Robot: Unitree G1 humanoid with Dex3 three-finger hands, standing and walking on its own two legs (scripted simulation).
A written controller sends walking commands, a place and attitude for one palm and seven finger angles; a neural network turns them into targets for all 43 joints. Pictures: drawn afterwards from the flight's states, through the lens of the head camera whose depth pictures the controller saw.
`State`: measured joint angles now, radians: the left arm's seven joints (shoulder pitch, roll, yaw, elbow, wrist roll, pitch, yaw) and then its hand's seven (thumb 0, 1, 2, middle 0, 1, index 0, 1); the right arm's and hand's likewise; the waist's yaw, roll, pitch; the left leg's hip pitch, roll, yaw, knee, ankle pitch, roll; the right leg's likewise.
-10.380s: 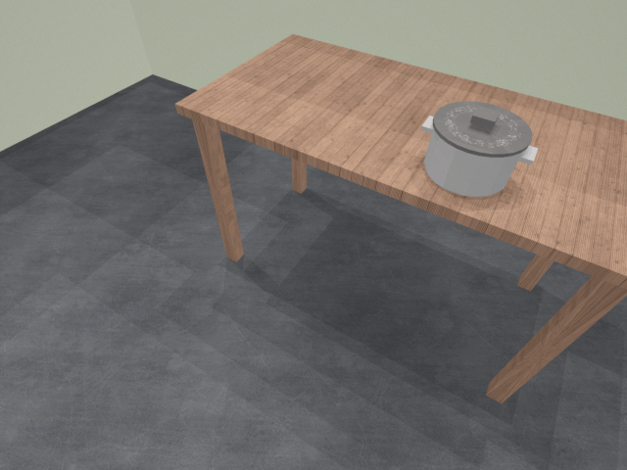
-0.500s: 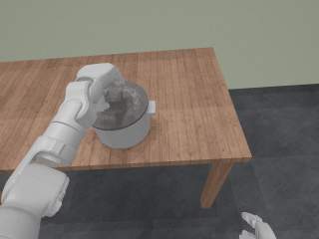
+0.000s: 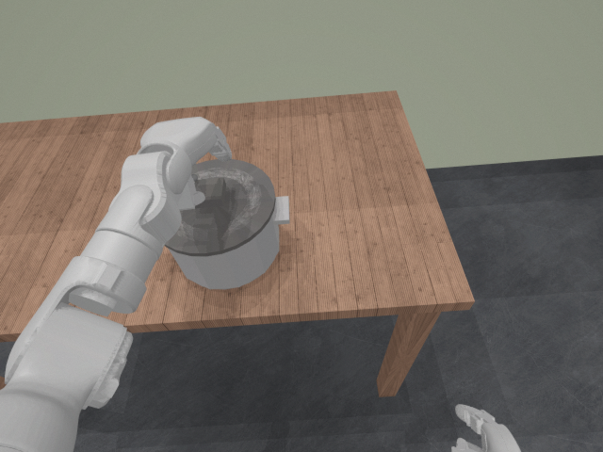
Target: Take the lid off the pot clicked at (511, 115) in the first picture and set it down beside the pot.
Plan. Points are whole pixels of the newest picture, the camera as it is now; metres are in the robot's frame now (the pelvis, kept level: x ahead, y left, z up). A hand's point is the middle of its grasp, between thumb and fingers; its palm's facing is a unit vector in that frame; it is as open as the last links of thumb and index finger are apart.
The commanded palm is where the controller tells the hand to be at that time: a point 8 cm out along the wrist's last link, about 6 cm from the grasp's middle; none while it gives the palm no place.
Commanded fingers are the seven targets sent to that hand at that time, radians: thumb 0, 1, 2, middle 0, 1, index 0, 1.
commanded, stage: move the open hand above the knob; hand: left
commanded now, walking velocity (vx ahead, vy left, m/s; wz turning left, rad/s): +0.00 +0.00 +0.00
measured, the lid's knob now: (209, 192) +0.47 +0.16 +0.07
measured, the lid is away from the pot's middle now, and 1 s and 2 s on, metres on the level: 0.00 0.00 0.01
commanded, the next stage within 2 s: lower the open fingers around the knob in 0.30 s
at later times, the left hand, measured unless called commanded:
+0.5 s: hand (194, 178) +0.44 +0.15 +0.13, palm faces -0.30 -0.08 -0.95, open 10.1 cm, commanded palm +0.43 +0.16 +0.19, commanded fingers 0.00 -0.31 1.46 -0.84 -0.08 -0.84 -0.08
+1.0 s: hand (199, 197) +0.44 +0.16 +0.09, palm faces -0.33 -0.09 -0.94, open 10.2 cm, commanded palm +0.43 +0.16 +0.16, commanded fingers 0.00 -0.31 1.46 -0.84 -0.08 -0.84 -0.08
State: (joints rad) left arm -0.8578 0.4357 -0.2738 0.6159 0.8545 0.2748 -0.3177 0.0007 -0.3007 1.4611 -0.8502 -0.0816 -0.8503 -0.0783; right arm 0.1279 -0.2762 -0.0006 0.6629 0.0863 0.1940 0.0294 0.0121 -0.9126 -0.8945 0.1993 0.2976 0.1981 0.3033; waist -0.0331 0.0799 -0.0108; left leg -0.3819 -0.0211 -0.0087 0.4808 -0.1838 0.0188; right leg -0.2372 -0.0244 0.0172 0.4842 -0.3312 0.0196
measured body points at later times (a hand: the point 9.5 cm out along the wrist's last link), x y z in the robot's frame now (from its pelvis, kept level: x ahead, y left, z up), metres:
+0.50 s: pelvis -0.01 +0.00 +0.00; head +0.03 -0.03 +0.45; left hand +0.45 +0.16 +0.18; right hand +0.14 -0.24 -0.13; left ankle +0.03 +0.11 -0.74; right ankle -0.06 -0.13 -0.74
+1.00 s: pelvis +0.00 +0.00 +0.00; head +0.04 -0.02 +0.45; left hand +0.45 +0.16 +0.15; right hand +0.13 -0.24 -0.13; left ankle +0.03 +0.11 -0.74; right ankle -0.06 -0.13 -0.74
